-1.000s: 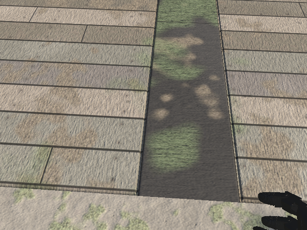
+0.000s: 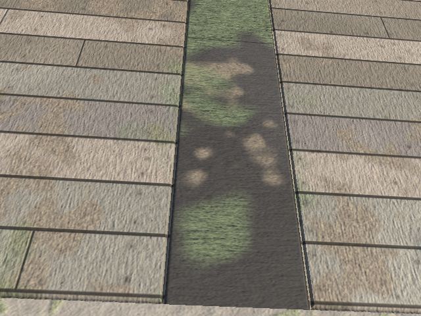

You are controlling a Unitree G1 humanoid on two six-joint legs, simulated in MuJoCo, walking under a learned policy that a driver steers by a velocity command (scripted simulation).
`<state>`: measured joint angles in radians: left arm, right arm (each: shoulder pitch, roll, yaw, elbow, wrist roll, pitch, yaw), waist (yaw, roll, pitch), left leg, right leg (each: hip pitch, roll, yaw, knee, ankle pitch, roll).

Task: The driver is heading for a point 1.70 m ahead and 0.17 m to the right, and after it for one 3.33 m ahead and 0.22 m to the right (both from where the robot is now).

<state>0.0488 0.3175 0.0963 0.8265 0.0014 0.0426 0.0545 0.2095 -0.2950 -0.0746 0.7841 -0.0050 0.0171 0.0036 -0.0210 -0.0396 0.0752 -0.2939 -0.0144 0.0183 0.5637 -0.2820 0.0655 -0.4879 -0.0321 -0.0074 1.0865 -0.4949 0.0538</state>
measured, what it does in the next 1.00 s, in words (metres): steps on the spot, turning right: right foot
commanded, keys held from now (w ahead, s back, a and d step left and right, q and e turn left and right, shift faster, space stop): q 0.14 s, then e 0.86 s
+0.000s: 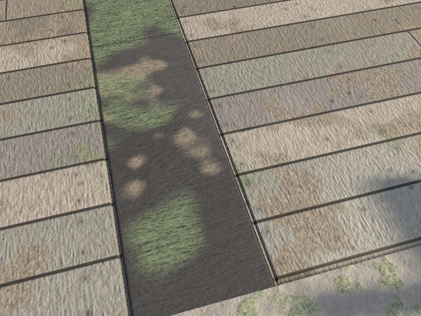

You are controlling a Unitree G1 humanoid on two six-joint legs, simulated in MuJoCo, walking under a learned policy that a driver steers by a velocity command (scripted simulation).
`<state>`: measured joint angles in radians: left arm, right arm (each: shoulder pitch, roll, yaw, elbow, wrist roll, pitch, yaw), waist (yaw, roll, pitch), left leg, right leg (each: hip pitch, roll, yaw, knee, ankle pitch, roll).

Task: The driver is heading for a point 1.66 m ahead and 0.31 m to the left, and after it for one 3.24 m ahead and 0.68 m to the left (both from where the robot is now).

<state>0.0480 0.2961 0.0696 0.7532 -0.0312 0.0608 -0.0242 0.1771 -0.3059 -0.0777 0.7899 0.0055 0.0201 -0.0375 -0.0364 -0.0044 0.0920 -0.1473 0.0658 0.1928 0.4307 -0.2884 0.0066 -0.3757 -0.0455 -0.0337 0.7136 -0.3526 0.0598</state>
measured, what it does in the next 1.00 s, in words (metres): walks ahead, turning left: right foot, then left foot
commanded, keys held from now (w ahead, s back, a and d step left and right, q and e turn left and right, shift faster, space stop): q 0.18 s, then w+q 0.66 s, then w+e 0.16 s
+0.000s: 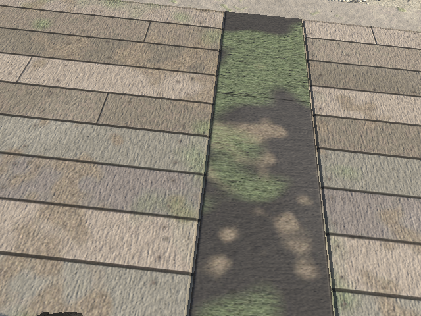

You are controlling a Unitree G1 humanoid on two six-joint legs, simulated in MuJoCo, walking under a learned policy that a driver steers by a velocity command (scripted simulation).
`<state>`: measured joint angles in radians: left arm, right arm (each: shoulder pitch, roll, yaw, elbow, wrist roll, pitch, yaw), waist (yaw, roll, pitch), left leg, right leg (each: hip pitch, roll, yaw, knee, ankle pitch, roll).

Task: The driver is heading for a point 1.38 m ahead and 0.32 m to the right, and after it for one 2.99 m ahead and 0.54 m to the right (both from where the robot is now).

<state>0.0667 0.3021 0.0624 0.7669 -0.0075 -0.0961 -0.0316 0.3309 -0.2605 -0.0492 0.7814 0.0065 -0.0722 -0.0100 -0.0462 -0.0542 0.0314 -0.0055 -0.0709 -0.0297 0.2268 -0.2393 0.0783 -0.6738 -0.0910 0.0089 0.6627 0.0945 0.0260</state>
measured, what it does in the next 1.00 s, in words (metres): walks ahead, turning right: right foot, then left foot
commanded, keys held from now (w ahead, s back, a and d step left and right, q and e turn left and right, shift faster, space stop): w+e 0.80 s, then w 0.14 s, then w+q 0.06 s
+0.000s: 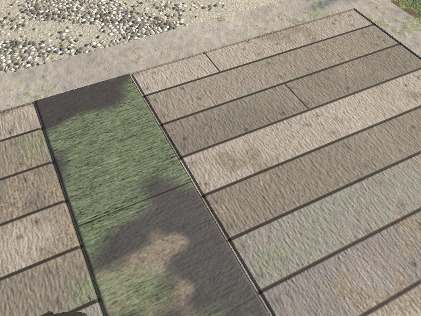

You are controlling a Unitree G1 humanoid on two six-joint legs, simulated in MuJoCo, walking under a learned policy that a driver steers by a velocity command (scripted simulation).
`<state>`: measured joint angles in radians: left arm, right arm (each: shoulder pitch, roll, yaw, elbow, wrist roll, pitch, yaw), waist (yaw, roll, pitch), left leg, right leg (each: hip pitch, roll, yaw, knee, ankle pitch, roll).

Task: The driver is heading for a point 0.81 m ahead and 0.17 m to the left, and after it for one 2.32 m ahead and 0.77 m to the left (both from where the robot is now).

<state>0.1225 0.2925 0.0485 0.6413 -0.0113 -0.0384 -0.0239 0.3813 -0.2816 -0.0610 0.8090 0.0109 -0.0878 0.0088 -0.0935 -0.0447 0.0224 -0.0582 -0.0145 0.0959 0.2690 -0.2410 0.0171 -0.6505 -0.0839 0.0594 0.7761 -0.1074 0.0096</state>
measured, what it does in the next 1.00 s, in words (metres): walks ahead, turning left: right foot, then left foot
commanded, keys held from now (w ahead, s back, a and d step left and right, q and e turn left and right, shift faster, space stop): w+q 0.80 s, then w+e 0.20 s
